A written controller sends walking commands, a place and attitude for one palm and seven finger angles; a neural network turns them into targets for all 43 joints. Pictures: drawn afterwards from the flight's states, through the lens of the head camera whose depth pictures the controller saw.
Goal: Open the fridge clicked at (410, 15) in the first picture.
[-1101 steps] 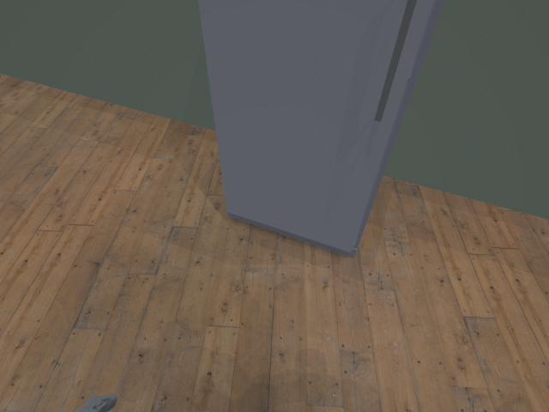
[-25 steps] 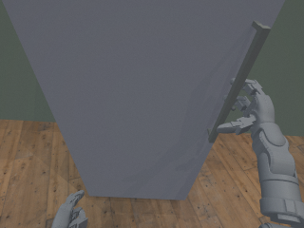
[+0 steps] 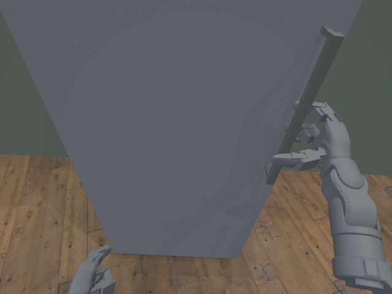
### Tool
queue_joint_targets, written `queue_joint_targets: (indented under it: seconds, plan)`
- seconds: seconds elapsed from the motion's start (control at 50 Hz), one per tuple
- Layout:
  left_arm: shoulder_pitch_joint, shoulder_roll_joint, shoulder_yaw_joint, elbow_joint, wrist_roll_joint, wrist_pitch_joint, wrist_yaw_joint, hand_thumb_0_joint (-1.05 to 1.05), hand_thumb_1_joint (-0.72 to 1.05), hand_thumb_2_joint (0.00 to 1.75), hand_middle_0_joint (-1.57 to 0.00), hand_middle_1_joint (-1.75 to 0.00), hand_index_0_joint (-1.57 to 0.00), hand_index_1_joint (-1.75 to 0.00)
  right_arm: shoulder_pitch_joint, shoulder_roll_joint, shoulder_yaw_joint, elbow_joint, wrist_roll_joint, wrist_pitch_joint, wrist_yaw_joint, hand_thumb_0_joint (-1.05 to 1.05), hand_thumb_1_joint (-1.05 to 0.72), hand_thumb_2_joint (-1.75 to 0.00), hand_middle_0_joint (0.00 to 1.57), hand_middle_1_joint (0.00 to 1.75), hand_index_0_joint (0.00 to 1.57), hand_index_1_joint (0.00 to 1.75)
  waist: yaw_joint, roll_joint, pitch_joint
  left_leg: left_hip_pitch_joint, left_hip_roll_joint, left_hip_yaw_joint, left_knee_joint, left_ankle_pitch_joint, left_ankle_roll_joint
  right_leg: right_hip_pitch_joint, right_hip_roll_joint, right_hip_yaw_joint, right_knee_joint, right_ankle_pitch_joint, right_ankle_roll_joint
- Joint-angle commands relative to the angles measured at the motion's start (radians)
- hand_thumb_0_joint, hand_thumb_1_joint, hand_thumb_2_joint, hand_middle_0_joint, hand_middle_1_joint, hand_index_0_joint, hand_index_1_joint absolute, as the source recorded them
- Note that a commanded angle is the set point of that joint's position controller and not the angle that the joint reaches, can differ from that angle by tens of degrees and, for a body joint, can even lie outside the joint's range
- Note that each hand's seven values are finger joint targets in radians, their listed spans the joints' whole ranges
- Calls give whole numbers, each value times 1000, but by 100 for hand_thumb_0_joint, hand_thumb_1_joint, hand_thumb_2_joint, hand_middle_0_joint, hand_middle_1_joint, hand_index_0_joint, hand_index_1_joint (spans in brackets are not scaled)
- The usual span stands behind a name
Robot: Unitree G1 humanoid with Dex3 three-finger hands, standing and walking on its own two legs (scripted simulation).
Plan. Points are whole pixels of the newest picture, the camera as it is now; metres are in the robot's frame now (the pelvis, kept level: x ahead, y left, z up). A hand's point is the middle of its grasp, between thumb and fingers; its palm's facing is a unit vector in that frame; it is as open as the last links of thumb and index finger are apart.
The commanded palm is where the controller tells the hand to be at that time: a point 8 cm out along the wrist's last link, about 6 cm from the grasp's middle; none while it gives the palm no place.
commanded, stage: grip the handle and tug to test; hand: right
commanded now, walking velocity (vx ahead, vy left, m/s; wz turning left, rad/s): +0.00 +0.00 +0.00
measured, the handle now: (292, 122) +0.44 -0.16 +0.17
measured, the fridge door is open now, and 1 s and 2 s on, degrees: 0 0 3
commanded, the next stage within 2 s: pull the door a little, standing still in 1.22 s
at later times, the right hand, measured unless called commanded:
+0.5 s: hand (296, 137) +0.38 -0.15 +0.18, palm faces +0.03 +1.00 -0.02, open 6.8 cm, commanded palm +0.35 -0.19 +0.18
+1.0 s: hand (295, 139) +0.37 -0.15 +0.18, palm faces +0.02 +1.00 -0.02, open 6.8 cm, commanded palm +0.32 -0.20 +0.18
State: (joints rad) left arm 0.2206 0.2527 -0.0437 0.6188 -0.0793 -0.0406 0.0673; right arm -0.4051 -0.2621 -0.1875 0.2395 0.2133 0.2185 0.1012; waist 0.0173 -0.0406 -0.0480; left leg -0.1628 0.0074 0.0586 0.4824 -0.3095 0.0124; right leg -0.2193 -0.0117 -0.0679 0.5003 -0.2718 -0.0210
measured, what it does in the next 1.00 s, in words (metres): stands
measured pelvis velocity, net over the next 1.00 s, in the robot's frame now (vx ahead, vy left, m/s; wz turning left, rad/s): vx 0.01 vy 0.00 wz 0.01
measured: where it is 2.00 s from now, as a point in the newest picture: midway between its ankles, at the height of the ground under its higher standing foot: outside the picture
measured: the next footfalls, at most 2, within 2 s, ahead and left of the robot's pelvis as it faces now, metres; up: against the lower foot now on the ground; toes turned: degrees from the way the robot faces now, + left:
none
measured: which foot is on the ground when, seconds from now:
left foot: down 0.00-1.00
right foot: down 0.00-1.00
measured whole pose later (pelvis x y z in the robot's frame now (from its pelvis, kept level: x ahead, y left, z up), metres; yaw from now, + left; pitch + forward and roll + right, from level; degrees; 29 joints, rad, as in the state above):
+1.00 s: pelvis +0.01 +0.00 +0.00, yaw +1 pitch +0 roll +0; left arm 0.21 0.26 -0.04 0.59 -0.07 -0.04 0.06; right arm -0.31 -0.26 -0.22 0.13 0.22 0.24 0.09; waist 0.03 -0.05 -0.06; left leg -0.15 0.00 0.05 0.47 -0.32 0.02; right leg -0.20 -0.02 -0.08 0.48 -0.28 -0.01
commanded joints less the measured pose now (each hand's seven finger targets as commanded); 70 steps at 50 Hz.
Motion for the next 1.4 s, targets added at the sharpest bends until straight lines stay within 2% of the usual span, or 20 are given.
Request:
queue_joint_targets:
  seconds: [0.0,0.04,0.06,0.14,0.22,0.32,0.38,0.44,0.5,0.62,0.76,0.8,0.96,0.98,1.1,1.16,1.18,1.3,1.32,1.38]
  plan:
    - [-116,115,39,-163,5,-50,6,0,90,90,-20,-30,-20,-30,-388,-152,-25,-274,14,-78,16,0,-1,-52,35,127,35,127,-8,38,-264,-11,-4,-10,-38,419,13,199,-9,73,-24,376,-20]
    - [-117,114,39,-160,6,-50,8,0,90,90,-20,-30,-20,-30,-413,-133,-8,-264,14,-76,16,0,-11,-56,36,129,36,129,0,52,-246,-23,-6,-9,-41,400,12,195,-8,74,-27,352,-21]
    - [-115,120,41,-157,7,-49,9,0,90,90,-20,-30,-20,-30,-389,-165,-36,-261,14,-77,13,0,-15,-58,37,129,37,129,-8,62,-248,-13,-7,-12,-46,406,13,194,-11,73,-26,362,-23]
    - [-122,109,37,-163,6,-50,7,0,90,90,-20,-30,-20,-30,-395,-123,1,-286,8,-74,16,0,-34,-66,39,132,39,132,-5,-4,-262,-27,-5,-9,-39,409,15,223,-11,74,-24,391,-17]
    - [-114,113,37,-152,5,-45,10,0,90,90,-20,-30,-20,-30,-448,-121,9,-249,9,-66,11,0,-53,-74,41,135,41,135,10,22,-224,-48,-7,-10,-52,369,14,200,-11,78,-31,337,-19]
    - [-109,116,39,-154,7,-42,9,0,90,90,-20,-30,-20,-30,-410,-142,-12,-241,6,-64,11,0,-76,-84,44,138,44,138,-1,39,-257,-21,-6,-8,-42,402,15,202,-11,78,-28,372,-18]
    - [-113,110,41,-160,7,-47,5,0,90,90,-20,-30,-20,-30,-414,-100,26,-284,3,-75,12,0,-90,-90,45,140,45,140,1,14,-272,-27,-5,-5,-35,415,16,228,-15,83,-21,414,-17]
    - [-113,108,40,-159,8,-50,2,0,90,90,-20,-30,-20,-30,-405,-82,41,-292,2,-77,9,0,-90,-90,45,140,45,140,3,-3,-277,-36,-5,-4,-32,422,15,241,-15,80,-15,422,-14]
    - [-106,116,43,-150,9,-48,5,0,90,90,-20,-30,-20,-30,-421,-106,24,-272,3,-73,9,0,-90,-90,45,140,45,140,9,64,-261,-28,-7,-6,-40,424,11,218,-14,79,-19,391,-21]
    - [-119,112,38,-161,11,-47,5,0,90,90,-20,-30,-20,-30,-359,-143,-24,-284,11,-69,18,0,-90,-90,45,140,45,140,-15,28,-275,8,-1,-11,-33,476,13,211,-6,67,-16,421,-21]
    - [-124,116,38,-168,9,-40,4,0,90,90,-20,-30,-20,-30,-305,-178,-57,-300,19,-68,28,0,-90,-90,45,140,45,140,-23,42,-265,34,-1,-10,-33,503,13,194,-6,64,-18,435,-21]
    - [-128,110,38,-174,7,-42,3,0,90,90,-20,-30,-20,-30,-321,-154,-35,-326,21,-66,30,0,-90,-90,45,140,45,140,-15,20,-265,23,1,-9,-33,500,12,204,-7,62,-18,437,-21]
    - [-142,109,44,-204,12,-53,-7,0,90,90,-20,-30,-20,-30,-119,-156,-60,-459,26,-70,33,0,-90,-90,45,140,45,140,-42,53,-305,77,3,-9,-17,597,6,214,-11,55,-7,521,-23]
    - [-147,105,42,-211,12,-53,-9,0,90,90,-20,-30,-20,-30,-91,-154,-63,-484,28,-66,34,0,-90,-90,45,140,45,140,-47,20,-310,81,7,-9,-12,603,7,213,-10,52,-11,528,-22]
    - [-150,99,40,-223,12,-60,-16,0,90,90,-20,-30,-20,-30,22,-137,-57,-605,37,-44,41,0,-90,-90,45,140,45,140,-46,31,-285,83,6,-3,-7,660,-1,211,-14,47,-3,585,-23]
    - [-147,103,44,-232,15,-61,-18,0,90,90,-20,-30,-20,-30,162,-174,-113,-658,43,-24,37,0,-90,-90,45,140,45,140,-65,24,-304,110,10,-5,-1,717,-5,214,-19,43,10,642,-23]
    - [-150,96,41,-237,15,-60,-20,0,90,90,-20,-30,-20,-30,190,-150,-99,-674,46,-14,40,0,-90,-90,45,140,45,140,-62,22,-300,113,12,-1,3,736,-7,201,-15,39,6,645,-23]
    - [-143,96,44,-231,16,-65,-19,0,90,90,-20,-30,-20,-30,204,-130,-80,-722,47,18,27,0,-90,-90,45,140,45,140,-49,10,-276,71,5,6,0,690,-9,211,-22,45,11,649,-17]
    - [-140,103,46,-218,17,-63,-14,0,90,90,-20,-30,-20,-30,134,-170,-109,-697,45,20,19,0,-90,-90,45,140,45,140,-42,21,-262,63,4,5,-6,688,-9,206,-20,45,10,633,-16]
    - [-133,102,47,-205,19,-69,-6,0,90,90,-20,-30,-20,-30,20,-134,-62,-674,38,28,11,0,-90,-90,45,140,45,140,-24,12,-263,52,5,4,-2,700,-9,218,-17,50,20,658,-20]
